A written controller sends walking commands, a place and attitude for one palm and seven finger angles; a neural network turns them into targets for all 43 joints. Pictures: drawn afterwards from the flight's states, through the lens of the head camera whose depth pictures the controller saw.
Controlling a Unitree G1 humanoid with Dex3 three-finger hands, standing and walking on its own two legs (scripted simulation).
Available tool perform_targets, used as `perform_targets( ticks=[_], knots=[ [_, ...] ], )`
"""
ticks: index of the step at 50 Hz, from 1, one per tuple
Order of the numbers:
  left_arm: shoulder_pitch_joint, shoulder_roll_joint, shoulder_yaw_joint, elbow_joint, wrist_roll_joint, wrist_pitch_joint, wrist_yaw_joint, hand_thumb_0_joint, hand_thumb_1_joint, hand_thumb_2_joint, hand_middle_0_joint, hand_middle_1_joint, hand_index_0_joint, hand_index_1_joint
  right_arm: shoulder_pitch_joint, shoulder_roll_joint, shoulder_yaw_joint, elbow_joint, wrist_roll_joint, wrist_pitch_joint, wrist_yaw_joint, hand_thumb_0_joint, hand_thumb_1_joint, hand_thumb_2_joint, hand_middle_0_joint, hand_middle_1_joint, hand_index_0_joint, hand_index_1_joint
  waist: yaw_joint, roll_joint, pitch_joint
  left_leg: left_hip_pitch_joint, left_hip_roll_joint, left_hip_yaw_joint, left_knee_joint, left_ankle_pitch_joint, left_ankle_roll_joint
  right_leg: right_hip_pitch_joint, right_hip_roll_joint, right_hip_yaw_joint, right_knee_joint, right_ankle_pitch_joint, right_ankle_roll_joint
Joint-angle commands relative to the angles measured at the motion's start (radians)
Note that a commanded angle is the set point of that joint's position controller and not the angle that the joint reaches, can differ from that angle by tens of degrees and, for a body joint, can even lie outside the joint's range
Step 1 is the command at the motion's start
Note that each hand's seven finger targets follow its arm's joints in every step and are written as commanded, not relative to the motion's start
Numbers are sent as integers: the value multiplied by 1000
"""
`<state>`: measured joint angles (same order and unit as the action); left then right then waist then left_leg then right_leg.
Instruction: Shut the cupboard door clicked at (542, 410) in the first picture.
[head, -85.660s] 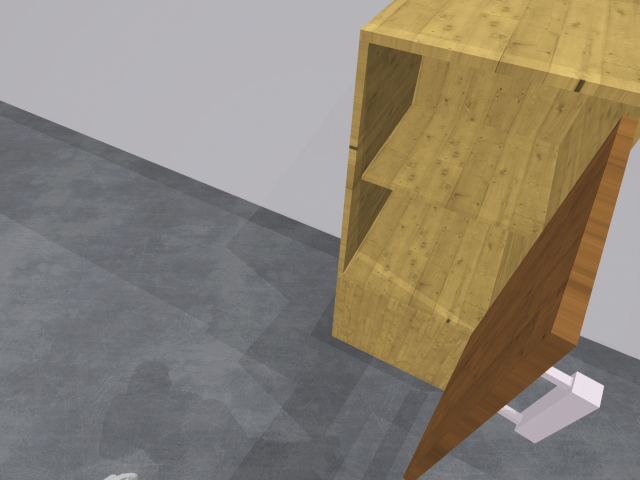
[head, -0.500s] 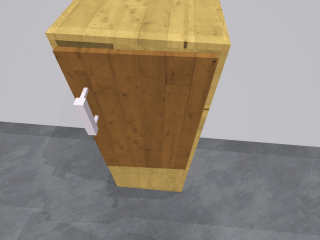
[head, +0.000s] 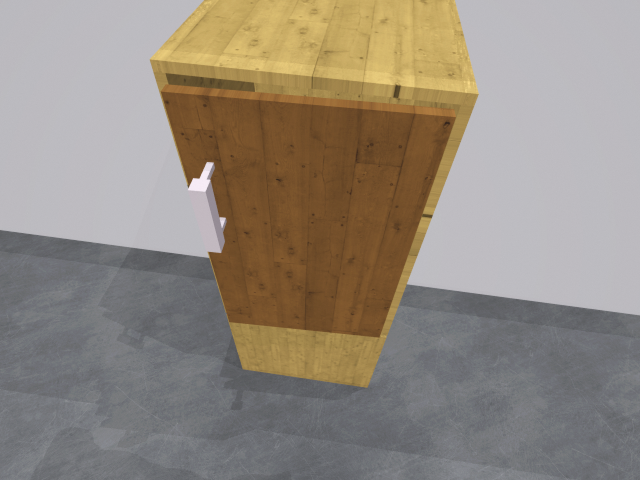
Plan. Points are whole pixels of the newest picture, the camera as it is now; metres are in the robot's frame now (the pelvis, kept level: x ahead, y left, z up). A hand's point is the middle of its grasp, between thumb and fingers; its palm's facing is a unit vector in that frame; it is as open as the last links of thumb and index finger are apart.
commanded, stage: come to a stop and stand still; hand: left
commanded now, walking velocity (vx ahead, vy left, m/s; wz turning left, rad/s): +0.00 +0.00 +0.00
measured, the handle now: (212, 208) +0.46 +0.21 +0.05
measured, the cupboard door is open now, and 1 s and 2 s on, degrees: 2 2 2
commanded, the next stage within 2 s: look again from close up in 0.32 s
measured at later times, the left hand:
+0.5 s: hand out of the picture -0.03 +0.15 -0.17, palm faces -0.01 -0.99 -0.15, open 7.4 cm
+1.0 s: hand out of the picture -0.02 +0.20 -0.17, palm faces +0.00 -0.98 -0.18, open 7.4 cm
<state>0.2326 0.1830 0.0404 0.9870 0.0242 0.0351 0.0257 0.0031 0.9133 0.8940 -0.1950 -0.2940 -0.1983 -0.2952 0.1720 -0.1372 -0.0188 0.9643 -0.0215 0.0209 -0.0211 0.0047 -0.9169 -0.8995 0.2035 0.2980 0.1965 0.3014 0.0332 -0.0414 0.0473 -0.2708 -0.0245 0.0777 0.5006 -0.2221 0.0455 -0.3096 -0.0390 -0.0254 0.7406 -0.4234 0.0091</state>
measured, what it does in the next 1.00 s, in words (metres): steps on the spot: right foot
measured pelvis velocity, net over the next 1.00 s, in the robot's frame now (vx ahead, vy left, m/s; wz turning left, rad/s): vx -0.02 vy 0.03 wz -0.01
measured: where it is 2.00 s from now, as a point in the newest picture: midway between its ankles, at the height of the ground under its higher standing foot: outside the picture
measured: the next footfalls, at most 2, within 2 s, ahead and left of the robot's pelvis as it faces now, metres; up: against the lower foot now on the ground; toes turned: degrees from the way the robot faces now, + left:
right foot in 0.04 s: +0.02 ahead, -0.10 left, +0.00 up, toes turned +0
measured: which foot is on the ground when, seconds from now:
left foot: down 0.00-1.00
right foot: up 0.00-0.02, down 0.04-1.00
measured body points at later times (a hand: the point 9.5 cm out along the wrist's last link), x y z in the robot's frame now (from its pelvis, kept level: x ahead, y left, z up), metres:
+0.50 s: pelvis -0.02 +0.00 +0.00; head -0.01 +0.00 +0.45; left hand -0.03 +0.21 -0.16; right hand -0.05 -0.22 -0.15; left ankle +0.03 +0.10 -0.73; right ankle -0.02 -0.11 -0.73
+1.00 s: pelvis -0.02 +0.03 +0.00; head -0.02 +0.04 +0.45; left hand -0.02 +0.25 -0.16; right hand +0.00 -0.21 -0.14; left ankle +0.03 +0.10 -0.73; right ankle -0.02 -0.11 -0.73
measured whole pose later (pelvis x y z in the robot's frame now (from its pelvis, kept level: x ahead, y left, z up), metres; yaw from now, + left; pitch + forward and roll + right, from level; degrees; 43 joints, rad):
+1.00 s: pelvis -0.02 +0.03 +0.00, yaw -1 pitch -2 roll -1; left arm 0.33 0.16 -0.02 1.05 0.02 -0.02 0.04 0.00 0.91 0.89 -0.20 -0.29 -0.20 -0.30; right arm 0.27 -0.17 0.01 1.04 -0.01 -0.01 -0.01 0.01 -0.92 -0.90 0.20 0.30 0.20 0.30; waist 0.00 -0.02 0.02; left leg -0.27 -0.02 0.09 0.47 -0.18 0.07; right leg -0.19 -0.03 -0.02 0.47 -0.25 0.03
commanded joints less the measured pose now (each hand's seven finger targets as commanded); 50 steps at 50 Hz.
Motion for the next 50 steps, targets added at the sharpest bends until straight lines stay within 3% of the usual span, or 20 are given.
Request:
perform_targets(
  ticks=[1,2,3,4,5,8,10,16,20,21,22,23,24,26,28,30,36,48,49,50],
  knots=[
    [109,55,-10,-3,-1,-38,12,0,900,900,-200,-300,-200,-300,59,-108,-25,-27,15,-24,-6,0,-900,-900,200,300,200,300,-10,-4,-70,1,148,-155,-86,100,30,161,-64,104,-384,245,-12],
    [91,87,-12,-5,-2,-44,14,0,900,900,-200,-300,-200,-300,66,-87,-20,-25,18,-25,-1,0,-900,-900,200,300,200,300,-28,-37,-47,7,105,-108,-80,59,-6,134,-140,156,-396,342,-45],
    [76,101,-12,-3,-6,-48,10,0,900,900,-200,-300,-200,-300,76,-84,-17,-15,14,-22,1,0,-900,-900,200,300,200,300,-42,-44,-60,50,82,-81,-85,23,-27,88,-164,173,-393,332,-66],
    [63,99,-12,2,-8,-54,10,0,900,900,-200,-300,-200,-300,72,-80,-19,0,9,-14,0,0,-900,-900,200,300,200,300,-45,-130,-55,82,76,-68,-62,14,-37,54,-149,178,-409,306,-70],
    [53,90,-15,4,-10,-53,11,0,900,900,-200,-300,-200,-300,80,-84,-19,10,8,-11,1,0,-900,-900,200,300,200,300,-48,-142,-25,90,77,-63,-66,0,-40,19,-148,169,-430,245,-71],
    [59,71,-23,17,-11,-48,9,0,900,900,-200,-300,-200,-300,96,-86,-8,48,7,-15,2,0,-900,-900,200,300,200,300,-44,-19,26,107,106,-92,-123,22,-30,-25,-94,136,-442,106,-52],
    [77,67,-25,32,-12,-44,8,0,900,900,-200,-300,-200,-300,102,-91,-3,63,7,-15,1,0,-900,-900,200,300,200,300,-39,15,47,71,112,-108,-157,-36,-29,-12,-77,125,-453,47,-43],
    [120,54,-26,69,-13,-44,6,0,900,900,-200,-300,-200,-300,150,-85,4,105,5,-18,-1,0,-900,-900,200,300,200,300,-30,31,54,30,114,-119,-189,-88,-28,17,-66,114,-461,24,-41],
    [141,37,-28,90,-15,-47,7,0,900,900,-200,-300,-200,-300,179,-76,8,125,6,-27,-6,0,-900,-900,200,300,200,300,-24,58,27,25,122,-129,-203,-75,-26,57,-60,100,-437,92,-44],
    [215,59,-43,112,6,-75,46,0,900,900,-200,-300,-200,-300,52,-124,7,57,9,-46,5,0,-900,-900,200,300,200,300,15,113,91,-9,115,-81,17,9,-55,13,-102,146,-437,302,-52],
    [180,107,-36,101,0,-92,43,0,900,900,-200,-300,-200,-300,100,-96,13,38,12,-50,6,0,-900,-900,200,300,200,300,-53,107,22,44,103,-91,-3,64,-60,41,-159,180,-413,557,-71],
    [150,96,-39,73,-11,-95,38,0,900,900,-200,-300,-200,-300,196,-70,13,53,8,-52,4,0,-900,-900,200,300,200,300,-73,66,-89,77,104,-90,-28,26,-42,116,-139,145,-358,464,-83],
    [145,77,-40,66,-14,-93,35,0,900,900,-200,-300,-200,-300,206,-82,11,62,8,-54,2,0,-900,-900,200,300,200,300,-62,43,-148,92,109,-100,-25,74,-30,148,-109,124,-338,414,-78],
    [132,63,-41,56,-16,-77,30,0,900,900,-200,-300,-200,-300,190,-97,6,55,10,-43,0,0,-900,-900,200,300,200,300,-56,34,-52,42,114,-113,-55,2,-21,77,-81,111,-364,164,-71],
    [128,57,-42,49,-9,-66,27,0,900,900,-200,-300,-200,-300,184,-97,4,45,6,-39,3,0,-900,-900,200,300,200,300,-52,57,54,-25,116,-135,-101,-66,-15,23,-57,97,-364,76,-67],
    [139,52,-41,42,-8,-61,24,0,900,900,-200,-300,-200,-300,186,-108,0,38,5,-35,5,0,-900,-900,200,300,200,300,-50,17,74,-63,114,-152,-130,-144,-10,8,-45,96,-358,14,-65],
    [164,42,-38,22,-4,-55,21,0,900,900,-200,-300,-200,-300,170,-121,-6,32,3,-37,6,0,-900,-900,200,300,200,300,-35,17,67,-82,128,-192,-190,-209,4,25,-34,77,-333,60,-53],
    [160,66,-42,25,-4,-61,17,0,900,900,-200,-300,-200,-300,139,-144,-1,48,9,-51,8,0,-900,-900,200,300,200,300,-36,45,8,0,131,-172,-201,-84,1,78,-53,75,-359,189,-42],
    [188,78,-44,56,11,-59,50,0,900,900,-200,-300,-200,-300,65,-172,0,-7,16,-46,6,0,-900,-900,200,300,200,300,-13,66,69,-22,143,-86,-53,-22,-33,28,-71,64,-355,188,-39],
    [-728,637,357,-1635,-128,-306,36,0,900,900,-200,-300,-200,-300,103,-369,-48,-342,25,-210,-85,0,-900,-900,200,300,200,300,-209,72,-261,227,78,-145,-80,91,-13,13,24,-22,-234,275,-39]
  ],
)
